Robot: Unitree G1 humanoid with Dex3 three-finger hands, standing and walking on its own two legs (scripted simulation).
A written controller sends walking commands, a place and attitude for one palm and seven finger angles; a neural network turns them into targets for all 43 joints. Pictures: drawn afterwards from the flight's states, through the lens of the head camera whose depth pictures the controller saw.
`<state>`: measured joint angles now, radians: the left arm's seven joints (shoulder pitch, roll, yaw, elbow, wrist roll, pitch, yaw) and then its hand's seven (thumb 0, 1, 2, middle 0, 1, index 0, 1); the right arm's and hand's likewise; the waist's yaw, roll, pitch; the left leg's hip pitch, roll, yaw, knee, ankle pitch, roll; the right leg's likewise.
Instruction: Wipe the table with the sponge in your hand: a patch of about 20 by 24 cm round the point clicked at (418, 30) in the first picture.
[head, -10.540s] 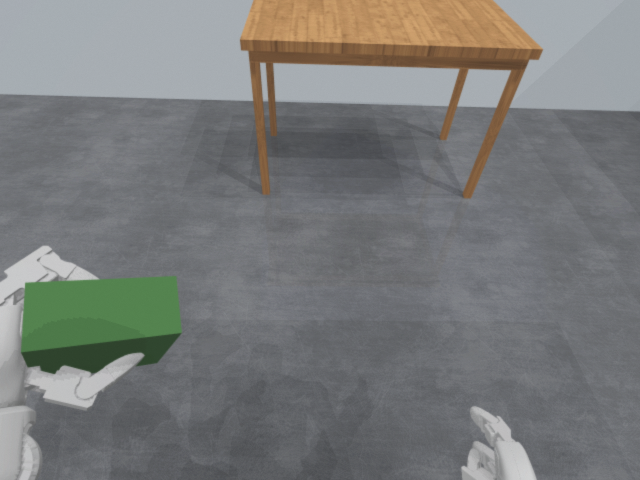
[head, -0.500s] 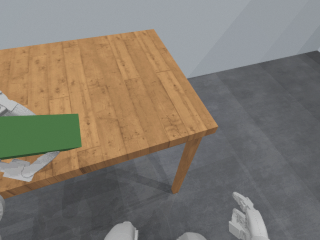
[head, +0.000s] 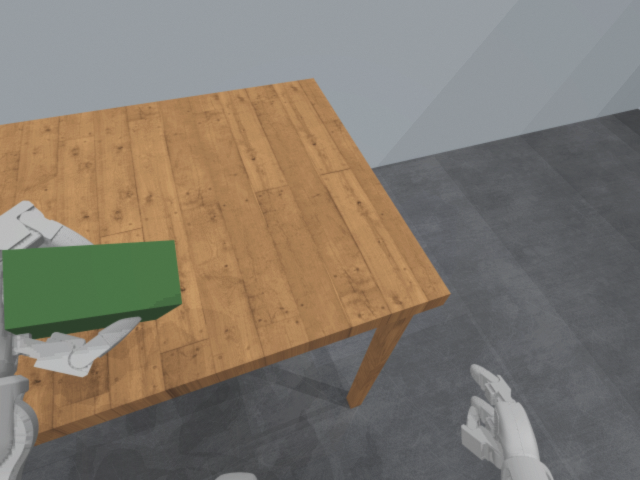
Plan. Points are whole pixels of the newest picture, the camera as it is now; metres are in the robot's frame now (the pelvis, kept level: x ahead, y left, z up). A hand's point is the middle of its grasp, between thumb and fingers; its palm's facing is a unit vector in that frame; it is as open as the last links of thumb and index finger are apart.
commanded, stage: come to a stop and stand still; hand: left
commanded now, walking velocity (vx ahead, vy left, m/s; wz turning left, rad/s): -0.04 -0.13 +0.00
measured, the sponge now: (119, 290) +0.24 +0.21 +0.16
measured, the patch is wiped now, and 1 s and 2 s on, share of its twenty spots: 0.00 0.00 0.00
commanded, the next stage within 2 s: look again from close up in 1.22 s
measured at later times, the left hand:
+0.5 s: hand (31, 380) +0.16 +0.25 +0.15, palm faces +0.28 -0.91 -0.30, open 9.4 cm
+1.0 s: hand out of the picture +0.11 +0.34 +0.17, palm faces +0.45 -0.81 -0.39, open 9.3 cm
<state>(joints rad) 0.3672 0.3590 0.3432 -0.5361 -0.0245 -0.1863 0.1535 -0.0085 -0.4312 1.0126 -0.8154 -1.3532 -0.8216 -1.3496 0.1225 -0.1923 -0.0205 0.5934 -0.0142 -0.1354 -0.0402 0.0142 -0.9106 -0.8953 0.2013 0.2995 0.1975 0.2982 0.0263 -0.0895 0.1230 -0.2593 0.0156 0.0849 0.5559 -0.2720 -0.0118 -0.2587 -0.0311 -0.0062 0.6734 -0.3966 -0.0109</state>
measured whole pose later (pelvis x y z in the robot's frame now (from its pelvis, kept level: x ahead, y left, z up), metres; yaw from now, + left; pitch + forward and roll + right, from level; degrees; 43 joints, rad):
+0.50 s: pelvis -0.05 +0.03 +0.01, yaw +0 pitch -3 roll -1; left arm 0.44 0.32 0.25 -0.45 -0.03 -0.20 0.08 -0.01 -0.43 1.02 -0.82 -1.35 -0.82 -1.35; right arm 0.22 -0.22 -0.01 0.58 0.00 -0.13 -0.03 0.01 -0.91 -0.90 0.20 0.30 0.20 0.30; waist 0.01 -0.03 0.07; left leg -0.28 0.03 0.06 0.51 -0.19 0.02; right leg -0.21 0.00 -0.02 0.46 -0.21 0.01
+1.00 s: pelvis -0.10 +0.07 +0.01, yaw +4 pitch -3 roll -3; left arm 0.35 0.37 0.36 -0.43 0.00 -0.20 0.09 -0.01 -0.43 1.02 -0.81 -1.35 -0.82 -1.35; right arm 0.20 -0.16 0.03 0.60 -0.01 -0.15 0.00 0.01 -0.91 -0.89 0.21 0.30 0.20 0.30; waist 0.03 -0.01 0.09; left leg -0.33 -0.03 0.04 0.42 -0.14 0.05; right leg -0.16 0.02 0.01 0.43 -0.28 -0.02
